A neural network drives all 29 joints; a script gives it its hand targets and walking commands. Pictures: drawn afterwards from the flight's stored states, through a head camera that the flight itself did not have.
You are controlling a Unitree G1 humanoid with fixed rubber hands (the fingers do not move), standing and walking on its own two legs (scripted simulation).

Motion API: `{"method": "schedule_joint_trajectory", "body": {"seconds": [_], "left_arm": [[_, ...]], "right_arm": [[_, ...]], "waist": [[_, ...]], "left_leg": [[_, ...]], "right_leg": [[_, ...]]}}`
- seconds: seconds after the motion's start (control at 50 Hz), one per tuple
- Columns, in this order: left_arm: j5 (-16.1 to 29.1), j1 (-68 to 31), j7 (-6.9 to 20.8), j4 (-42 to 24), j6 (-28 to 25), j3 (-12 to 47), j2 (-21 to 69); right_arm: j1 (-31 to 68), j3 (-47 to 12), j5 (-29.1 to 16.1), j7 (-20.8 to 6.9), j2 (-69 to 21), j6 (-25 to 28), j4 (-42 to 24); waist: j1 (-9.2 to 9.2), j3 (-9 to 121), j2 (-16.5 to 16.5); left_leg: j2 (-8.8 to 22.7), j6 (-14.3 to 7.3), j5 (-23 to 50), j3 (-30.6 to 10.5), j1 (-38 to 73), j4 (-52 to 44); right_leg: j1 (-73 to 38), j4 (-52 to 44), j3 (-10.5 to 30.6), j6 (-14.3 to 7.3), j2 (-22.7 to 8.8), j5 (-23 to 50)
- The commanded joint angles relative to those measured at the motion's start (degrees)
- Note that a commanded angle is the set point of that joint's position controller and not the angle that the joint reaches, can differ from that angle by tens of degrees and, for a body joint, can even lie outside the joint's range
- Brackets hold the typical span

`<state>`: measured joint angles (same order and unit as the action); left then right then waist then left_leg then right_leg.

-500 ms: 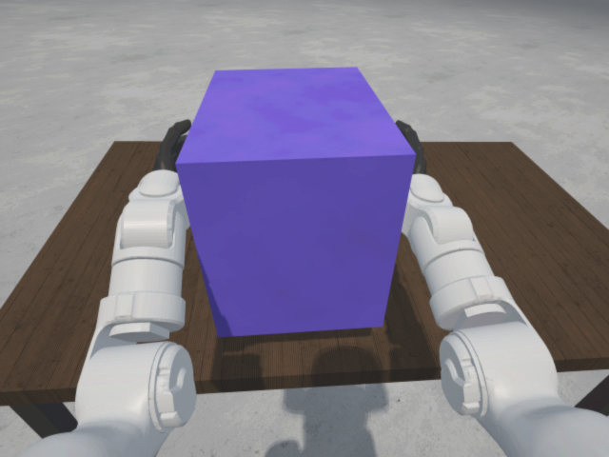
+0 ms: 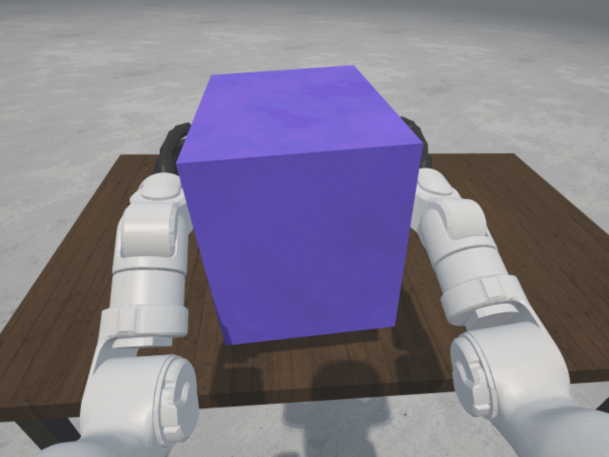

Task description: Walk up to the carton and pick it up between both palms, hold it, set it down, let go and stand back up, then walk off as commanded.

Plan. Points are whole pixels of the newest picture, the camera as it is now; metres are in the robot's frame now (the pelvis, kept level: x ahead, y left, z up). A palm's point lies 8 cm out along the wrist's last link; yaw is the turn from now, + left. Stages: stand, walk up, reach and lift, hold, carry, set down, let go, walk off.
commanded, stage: reach and lift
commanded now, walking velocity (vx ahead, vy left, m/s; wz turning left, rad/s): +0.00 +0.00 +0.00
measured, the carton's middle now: (296, 191) +0.40 -0.03 +0.21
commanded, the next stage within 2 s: hold in 0.38 s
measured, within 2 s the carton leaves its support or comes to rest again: neither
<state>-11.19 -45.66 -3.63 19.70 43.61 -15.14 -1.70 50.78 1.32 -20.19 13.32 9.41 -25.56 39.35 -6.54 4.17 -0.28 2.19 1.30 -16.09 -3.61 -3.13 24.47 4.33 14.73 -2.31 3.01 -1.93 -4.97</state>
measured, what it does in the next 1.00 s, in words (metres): stands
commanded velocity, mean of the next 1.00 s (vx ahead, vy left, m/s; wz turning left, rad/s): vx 0.00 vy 0.00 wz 0.00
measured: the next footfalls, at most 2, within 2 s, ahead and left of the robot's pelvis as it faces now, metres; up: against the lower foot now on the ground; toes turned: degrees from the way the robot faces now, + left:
none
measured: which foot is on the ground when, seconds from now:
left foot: down 0.00-1.00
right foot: down 0.00-1.00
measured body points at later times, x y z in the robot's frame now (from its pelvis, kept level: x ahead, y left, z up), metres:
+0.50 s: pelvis -0.01 -0.01 +0.00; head -0.09 +0.00 +0.44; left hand +0.39 +0.13 +0.26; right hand +0.38 -0.18 +0.27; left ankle -0.02 +0.13 -0.75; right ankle +0.04 -0.16 -0.75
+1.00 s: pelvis -0.02 -0.01 +0.00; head -0.11 -0.01 +0.44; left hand +0.37 +0.14 +0.29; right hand +0.38 -0.17 +0.30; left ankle -0.02 +0.13 -0.75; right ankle +0.04 -0.16 -0.75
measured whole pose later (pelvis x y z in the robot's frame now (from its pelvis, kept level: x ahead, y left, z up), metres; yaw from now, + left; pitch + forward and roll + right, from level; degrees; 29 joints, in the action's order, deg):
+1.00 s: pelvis -0.02 -0.01 +0.00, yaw +0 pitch -4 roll -2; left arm -9.1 -57.1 -2.5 32.4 48.1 -19.5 -5.4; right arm 64.7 0.6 -21.2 15.0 11.5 -33.9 51.5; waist -3.6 9.4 -1.3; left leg 2.4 2.4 -14.8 -5.3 -6.2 24.9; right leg 7.9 16.9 -1.1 1.9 -0.7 -4.9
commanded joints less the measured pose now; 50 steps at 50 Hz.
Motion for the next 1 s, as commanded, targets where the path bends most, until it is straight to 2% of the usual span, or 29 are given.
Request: {"method": "schedule_joint_trajectory", "body": {"seconds": [0.0,0.06,0.14,0.24,0.3,0.34,0.58,0.7,0.9,0.96,0.98], "left_arm": [[9.8,-49.9,8.2,-11.6,-4.8,25.2,36.9],[10.6,-50.8,8.0,-12.4,-4.7,25.9,37.2],[10.5,-51.5,8.3,-10.4,-4.2,24.6,36.1],[11.1,-55.0,8.7,-8.4,-4.1,23.6,35.1],[11.6,-54.9,8.8,-7.8,-4.0,22.8,35.0],[11.5,-54.9,8.8,-6.7,-3.8,22.1,34.7],[11.9,-59.9,9.1,-4.0,-2.6,19.6,33.8],[11.9,-62.3,8.6,-1.6,-2.1,18.5,33.8],[10.9,-63.9,9.0,2.7,-1.7,14.2,31.6],[11.2,-63.6,9.3,2.6,-1.6,14.3,31.9],[11.0,-64.0,9.4,3.7,-1.6,13.5,31.2]], "right_arm": [[51.3,-19.2,-7.9,-7.0,-40.5,-0.8,-21.2],[53.0,-19.9,-8.6,-6.8,-41.3,-1.3,-23.2],[52.6,-19.2,-8.2,-6.6,-41.7,-2.6,-20.5],[54.7,-17.5,-8.1,-6.6,-42.4,-3.7,-18.1],[56.0,-18.2,-8.9,-6.3,-42.9,-4.1,-19.2],[55.5,-17.6,-8.9,-6.1,-42.6,-4.7,-17.6],[60.6,-15.6,-10.0,-6.2,-42.5,-6.7,-14.8],[62.2,-13.3,-9.9,-7.0,-41.4,-7.4,-10.0],[63.9,-11.3,-10.1,-7.2,-40.6,-8.5,-6.0],[64.3,-11.1,-10.4,-7.0,-40.5,-8.4,-6.7],[65.0,-11.3,-10.4,-7.0,-40.8,-8.5,-6.8]], "waist": [[-0.08,24.2,-2.4],[0.26,25.5,-2.4],[0.27,23.5,-1.1],[0.34,23.7,-1.5],[0.95,26.2,-0.6],[0.66,25.5,-0.5],[1.61,24.6,-1.4],[1.98,23.4,-2.9],[2.91,22.5,-1.7],[2.56,23.5,-1.7],[2.94,22.9,-1.2]], "left_leg": [[-5.9,3.3,25.7,0.6,-3.4,-3.9],[-6.1,3.2,25.6,0.5,-3.5,-3.8],[-6.1,2.7,22.4,0.7,-4.7,-4.5],[-6.1,2.0,17.4,0.9,-6.6,-5.5],[-6.4,1.7,18.5,0.9,-6.9,-5.1],[-6.5,1.9,18.8,0.9,-7.1,-5.0],[-6.2,1.2,13.1,1.0,-10.0,-6.0],[-5.5,1.0,9.3,0.8,-12.0,-6.9],[-5.5,0.5,8.0,0.9,-14.1,-6.9],[-5.7,0.7,9.5,0.9,-13.6,-6.4],[-5.8,0.4,9.0,1.0,-14.0,-6.5]], "right_leg": [[-16.4,2.4,0.2,-1.1,7.6,14.2],[-16.8,2.6,0.4,-1.0,7.7,15.0],[-16.3,2.1,0.8,-0.8,7.3,13.4],[-15.4,2.1,1.2,-0.7,6.8,10.2],[-16.6,2.6,1.3,-0.4,6.8,12.4],[-16.5,2.5,1.5,-0.4,6.8,13.0],[-15.5,2.2,1.8,-0.7,6.7,7.8],[-14.0,2.4,1.8,-1.2,6.8,3.9],[-14.6,2.5,2.4,-1.1,6.6,3.4],[-14.9,2.5,2.4,-1.1,6.7,4.7],[-14.8,2.5,2.5,-1.0,6.6,4.4]]}}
